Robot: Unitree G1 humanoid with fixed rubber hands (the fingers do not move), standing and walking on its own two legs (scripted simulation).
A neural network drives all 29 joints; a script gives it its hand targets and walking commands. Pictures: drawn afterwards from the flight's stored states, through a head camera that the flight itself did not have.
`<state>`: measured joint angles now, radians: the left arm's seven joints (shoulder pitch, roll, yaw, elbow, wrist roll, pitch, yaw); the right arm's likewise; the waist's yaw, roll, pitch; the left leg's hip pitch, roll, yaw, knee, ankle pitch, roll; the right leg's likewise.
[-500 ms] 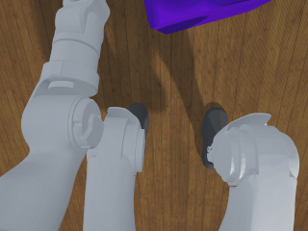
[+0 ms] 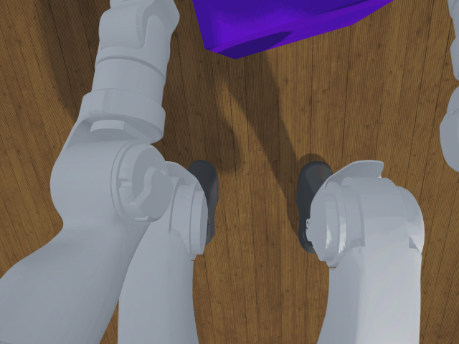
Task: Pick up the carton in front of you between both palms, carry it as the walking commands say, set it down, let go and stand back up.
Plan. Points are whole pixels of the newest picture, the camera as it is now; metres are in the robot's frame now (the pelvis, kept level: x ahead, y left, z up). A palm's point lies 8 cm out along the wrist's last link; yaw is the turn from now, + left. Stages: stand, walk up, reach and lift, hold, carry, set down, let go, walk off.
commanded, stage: reach and lift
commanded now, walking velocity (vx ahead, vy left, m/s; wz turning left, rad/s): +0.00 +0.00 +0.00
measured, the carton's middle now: out of the picture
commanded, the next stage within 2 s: none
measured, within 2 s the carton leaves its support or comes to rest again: leaves its support in 0.28 s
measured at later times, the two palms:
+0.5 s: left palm out of the picture +0.54 +0.08 -0.07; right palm out of the picture +0.55 -0.22 -0.07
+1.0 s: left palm out of the picture +0.50 +0.10 +0.08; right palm out of the picture +0.50 -0.20 +0.07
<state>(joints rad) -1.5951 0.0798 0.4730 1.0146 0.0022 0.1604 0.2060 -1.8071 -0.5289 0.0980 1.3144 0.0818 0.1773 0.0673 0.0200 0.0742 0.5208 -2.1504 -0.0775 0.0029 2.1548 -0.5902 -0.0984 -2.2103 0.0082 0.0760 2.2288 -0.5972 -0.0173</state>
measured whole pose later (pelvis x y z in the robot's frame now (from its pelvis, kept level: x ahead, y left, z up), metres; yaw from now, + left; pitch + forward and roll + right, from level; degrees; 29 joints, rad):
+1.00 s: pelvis +0.01 +0.02 +0.13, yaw -5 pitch +42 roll +3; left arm -1.01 -0.11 0.56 0.53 0.17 0.42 0.15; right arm -1.14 -0.13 -0.31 0.76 -0.22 0.45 0.03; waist 0.02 0.05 -0.12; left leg -1.93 -0.09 -0.07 1.69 -0.50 -0.08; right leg -1.97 0.05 0.08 1.71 -0.47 0.03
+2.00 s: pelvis +0.10 +0.02 +0.38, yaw -8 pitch +7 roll +0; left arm -0.31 -0.16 0.30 0.45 0.22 0.47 0.06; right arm -0.29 0.13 -0.25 0.44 -0.23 0.51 -0.02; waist -0.01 0.02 -0.11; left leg -0.45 -0.03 -0.09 0.65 -0.31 -0.01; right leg -0.47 0.02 0.07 0.63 -0.28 0.02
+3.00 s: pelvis +0.10 +0.02 +0.40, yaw -8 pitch -5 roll +0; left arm -0.28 -0.16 0.25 0.32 0.29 0.66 0.01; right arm -0.24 0.15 -0.20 0.29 -0.27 0.70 -0.01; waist -0.01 0.01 0.01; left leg -0.10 -0.02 -0.09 0.40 -0.22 -0.01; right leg -0.11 0.01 0.08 0.39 -0.19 0.02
